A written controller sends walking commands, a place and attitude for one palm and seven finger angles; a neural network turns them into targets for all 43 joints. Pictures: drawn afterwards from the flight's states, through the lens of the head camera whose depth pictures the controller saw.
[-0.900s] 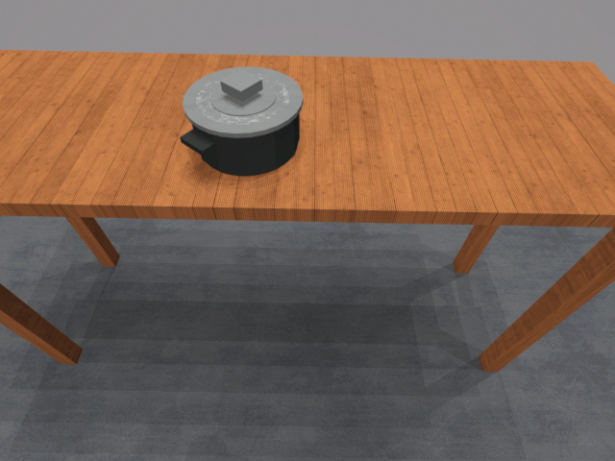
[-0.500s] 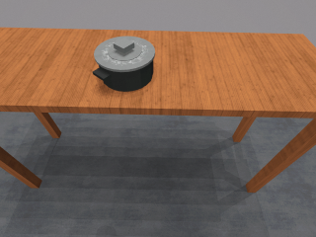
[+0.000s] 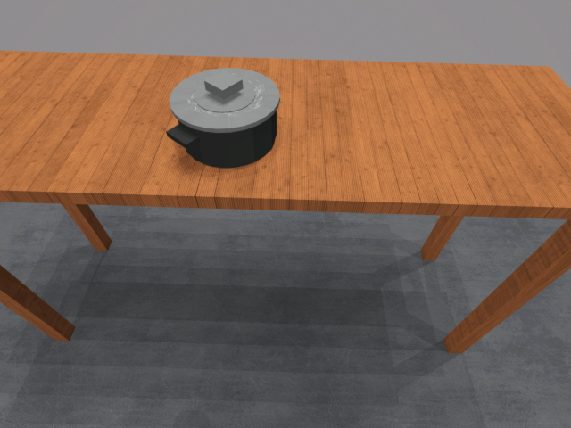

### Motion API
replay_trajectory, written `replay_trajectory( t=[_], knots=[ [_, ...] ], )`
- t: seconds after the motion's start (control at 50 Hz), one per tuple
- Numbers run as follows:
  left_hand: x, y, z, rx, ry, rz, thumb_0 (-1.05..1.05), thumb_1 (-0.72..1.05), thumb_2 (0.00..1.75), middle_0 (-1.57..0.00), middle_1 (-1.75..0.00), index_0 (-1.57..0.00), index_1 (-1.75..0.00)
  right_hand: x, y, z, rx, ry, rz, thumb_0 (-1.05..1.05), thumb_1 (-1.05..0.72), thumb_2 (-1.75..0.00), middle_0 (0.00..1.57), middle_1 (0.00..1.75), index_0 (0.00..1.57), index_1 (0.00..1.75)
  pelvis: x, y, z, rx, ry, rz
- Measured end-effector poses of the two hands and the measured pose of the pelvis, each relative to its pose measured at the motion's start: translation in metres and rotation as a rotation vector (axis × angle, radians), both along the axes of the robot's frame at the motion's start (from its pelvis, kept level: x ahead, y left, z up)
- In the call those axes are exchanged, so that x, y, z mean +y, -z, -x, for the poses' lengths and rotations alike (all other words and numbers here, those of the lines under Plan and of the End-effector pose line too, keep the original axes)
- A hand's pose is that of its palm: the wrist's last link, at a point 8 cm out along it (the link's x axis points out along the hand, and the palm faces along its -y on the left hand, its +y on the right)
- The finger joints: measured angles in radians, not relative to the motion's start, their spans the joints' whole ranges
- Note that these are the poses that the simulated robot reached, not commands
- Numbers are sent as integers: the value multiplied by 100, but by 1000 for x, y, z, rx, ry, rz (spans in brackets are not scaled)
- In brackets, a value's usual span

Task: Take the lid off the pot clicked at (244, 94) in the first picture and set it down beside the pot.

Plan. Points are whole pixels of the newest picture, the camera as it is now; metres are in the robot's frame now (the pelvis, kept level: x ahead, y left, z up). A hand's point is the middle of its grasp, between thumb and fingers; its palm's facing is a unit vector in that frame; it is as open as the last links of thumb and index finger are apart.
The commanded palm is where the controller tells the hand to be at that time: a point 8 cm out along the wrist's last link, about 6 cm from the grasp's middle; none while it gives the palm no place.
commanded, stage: take the last steps up to it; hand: left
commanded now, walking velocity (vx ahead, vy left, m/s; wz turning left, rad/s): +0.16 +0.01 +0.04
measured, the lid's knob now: (223, 84) +0.61 +0.14 +0.16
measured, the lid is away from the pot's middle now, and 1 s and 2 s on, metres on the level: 0.00 0.00 0.00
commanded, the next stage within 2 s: come to a stop and stand still in 0.16 s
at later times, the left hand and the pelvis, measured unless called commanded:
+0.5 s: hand (183, 424) +0.15 +0.18 -0.17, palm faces +0.08 -0.97 -0.24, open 7.4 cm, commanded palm none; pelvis +0.08 -0.01 -0.01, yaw +4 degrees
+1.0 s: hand out of the picture +0.11 +0.25 -0.17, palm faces +0.11 -0.96 -0.27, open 7.4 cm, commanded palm none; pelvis +0.07 +0.03 +0.00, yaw +4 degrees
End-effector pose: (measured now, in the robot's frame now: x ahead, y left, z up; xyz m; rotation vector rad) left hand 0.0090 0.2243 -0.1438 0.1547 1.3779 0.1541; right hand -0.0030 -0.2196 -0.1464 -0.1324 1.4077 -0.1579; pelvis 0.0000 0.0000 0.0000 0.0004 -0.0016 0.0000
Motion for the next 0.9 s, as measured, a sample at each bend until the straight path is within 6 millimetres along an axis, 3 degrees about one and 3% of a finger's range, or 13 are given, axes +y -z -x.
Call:
replay_trajectory(
  t=[0.14,0.26,0.32,0.44,0.52,0.62,0.74,0.82,0.9],
  knots=[
    [1,6,-5,21,-25,14,1,91,90,-20,-30,-20,-30,1,3,-4,32,0,4,0,-91,-90,20,30,20,30,2,6,-19,17,-9,9],
    [7,15,-21,43,-44,19,1,91,90,-20,-30,-20,-30,6,5,-21,34,3,24,0,-91,-90,19,30,20,30,7,12,-44,23,-5,5],
    [9,14,-42,50,-20,5,1,91,90,-20,-30,-20,-30,8,5,-27,31,18,24,0,-90,-90,19,30,20,30,6,12,-55,22,1,3],
    [2,3,-112,-97,-21,-35,1,91,90,-20,-30,-20,-30,7,10,-30,127,14,-24,0,-90,-90,20,30,20,30,-9,11,-77,25,-44,-13],
    [-3,-8,-137,-166,-27,-58,1,91,90,-20,-30,-20,-30,-2,12,-54,142,7,-24,0,-90,-90,20,30,20,30,-12,7,-84,31,-68,-11],
    [-2,-10,-134,-146,-33,-52,1,91,90,-20,-30,-20,-30,-11,7,-114,20,-28,5,0,-90,-90,20,30,20,30,-7,1,-81,29,-57,-21],
    [28,0,-116,-91,-34,-52,0,92,90,-21,-30,-20,-30,-7,-8,-182,-186,-73,52,0,-91,-90,19,30,20,30,12,5,-79,14,-49,-13],
    [54,15,-109,-85,-56,-54,1,92,90,-21,-30,-20,-30,4,-11,-199,-259,-119,85,0,-91,-90,19,30,20,30,27,16,-79,-2,-51,2],
    [67,7,-101,-88,-76,-72,1,92,90,-20,-30,-20,-30,19,-17,-193,-244,-160,72,0,-91,-90,19,30,20,30,30,9,-75,-2,-63,3]
  ],
)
